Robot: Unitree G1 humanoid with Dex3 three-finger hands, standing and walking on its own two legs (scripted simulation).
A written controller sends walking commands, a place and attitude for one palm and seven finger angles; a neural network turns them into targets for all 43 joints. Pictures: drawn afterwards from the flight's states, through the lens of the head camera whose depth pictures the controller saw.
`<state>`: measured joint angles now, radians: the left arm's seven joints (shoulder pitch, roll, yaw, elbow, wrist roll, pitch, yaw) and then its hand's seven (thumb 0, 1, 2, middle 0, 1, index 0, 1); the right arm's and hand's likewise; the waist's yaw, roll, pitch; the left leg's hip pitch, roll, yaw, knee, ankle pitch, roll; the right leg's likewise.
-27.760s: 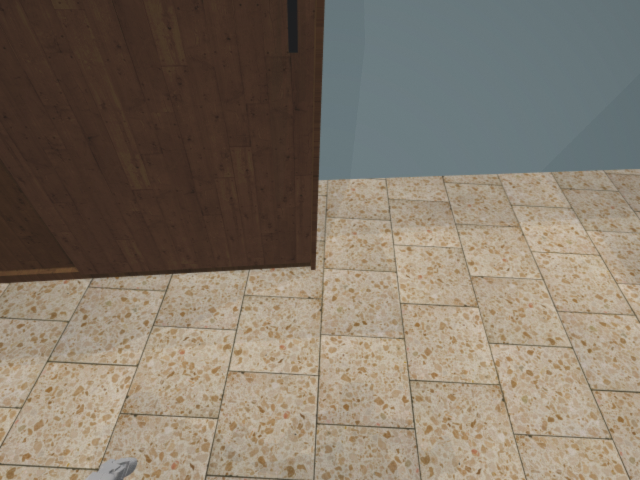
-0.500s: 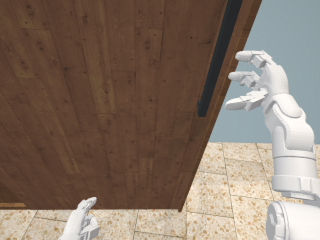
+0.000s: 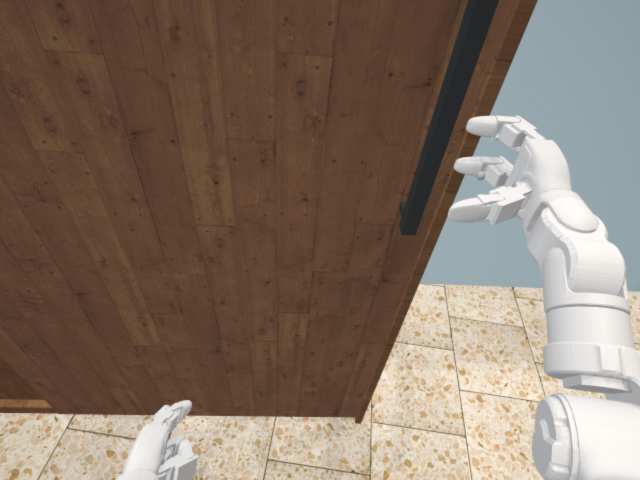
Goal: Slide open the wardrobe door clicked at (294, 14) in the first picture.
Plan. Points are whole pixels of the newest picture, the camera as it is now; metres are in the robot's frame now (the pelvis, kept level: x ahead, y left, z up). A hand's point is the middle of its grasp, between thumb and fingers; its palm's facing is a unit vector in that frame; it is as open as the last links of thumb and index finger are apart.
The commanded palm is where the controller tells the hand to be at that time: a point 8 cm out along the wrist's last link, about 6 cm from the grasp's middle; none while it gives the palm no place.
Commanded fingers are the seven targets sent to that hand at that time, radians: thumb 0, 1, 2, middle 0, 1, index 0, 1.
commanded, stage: move the hooked fingers beside the handle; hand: right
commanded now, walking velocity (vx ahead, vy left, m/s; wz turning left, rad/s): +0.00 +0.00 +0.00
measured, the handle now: (434, 128) +0.46 -0.09 +0.26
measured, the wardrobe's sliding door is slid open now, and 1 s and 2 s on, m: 0.00 0.00 0.00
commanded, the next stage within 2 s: feel for the door with the fingertips in 1.96 s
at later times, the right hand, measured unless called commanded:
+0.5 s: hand (485, 179) +0.41 -0.16 +0.22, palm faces -0.04 +1.00 -0.03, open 13.9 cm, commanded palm +0.38 -0.21 +0.24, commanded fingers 0.00 0.50 -0.30 0.30 1.20 0.30 1.20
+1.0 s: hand (489, 189) +0.38 -0.15 +0.23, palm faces -0.04 +1.00 -0.04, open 14.0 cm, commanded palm +0.37 -0.20 +0.24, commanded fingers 0.00 0.50 -0.30 0.30 1.20 0.30 1.20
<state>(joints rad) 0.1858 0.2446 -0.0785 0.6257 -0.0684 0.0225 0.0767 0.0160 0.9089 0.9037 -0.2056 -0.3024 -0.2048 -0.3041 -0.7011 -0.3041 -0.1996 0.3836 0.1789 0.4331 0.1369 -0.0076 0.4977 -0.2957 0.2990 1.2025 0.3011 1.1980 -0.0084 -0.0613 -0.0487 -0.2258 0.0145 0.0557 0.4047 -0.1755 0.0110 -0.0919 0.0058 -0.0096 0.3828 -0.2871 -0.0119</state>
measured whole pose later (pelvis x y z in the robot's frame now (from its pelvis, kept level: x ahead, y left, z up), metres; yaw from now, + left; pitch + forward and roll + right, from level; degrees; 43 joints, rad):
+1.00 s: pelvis +0.00 -0.01 +0.00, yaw +0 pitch -1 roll +0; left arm 0.18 0.24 -0.07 0.61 -0.07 0.00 0.08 0.02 0.91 0.90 -0.21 -0.30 -0.20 -0.30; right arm -0.60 -0.27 -0.19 0.24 0.20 0.40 0.15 -0.01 0.50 -0.30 0.30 1.20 0.30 1.20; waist -0.03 -0.05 -0.04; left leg -0.21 0.02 0.06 0.41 -0.18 0.00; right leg -0.08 0.01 -0.01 0.39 -0.30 -0.02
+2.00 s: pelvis +0.00 +0.00 +0.00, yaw -1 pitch +0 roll +0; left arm 0.19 0.26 -0.07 0.62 -0.07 -0.01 0.09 0.02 0.91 0.90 -0.20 -0.30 -0.20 -0.30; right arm -0.67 -0.32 -0.20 0.35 0.20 0.38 0.18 -0.01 0.50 -0.30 0.30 1.20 0.30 1.20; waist -0.01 -0.06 -0.04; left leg -0.23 0.01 0.06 0.41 -0.17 0.01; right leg -0.10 0.01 0.00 0.40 -0.29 -0.01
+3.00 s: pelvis -0.01 +0.00 +0.00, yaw +0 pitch -1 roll +0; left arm 0.19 0.25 -0.06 0.66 -0.06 0.01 0.08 0.02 0.91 0.90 -0.20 -0.30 -0.20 -0.30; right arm -0.77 -0.23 -0.15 0.43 0.18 0.39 0.07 -0.01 0.50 -0.30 0.32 1.22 0.32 1.21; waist -0.01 -0.05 -0.04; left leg -0.23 0.02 0.06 0.41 -0.17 0.01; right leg -0.10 0.01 0.00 0.39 -0.28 -0.01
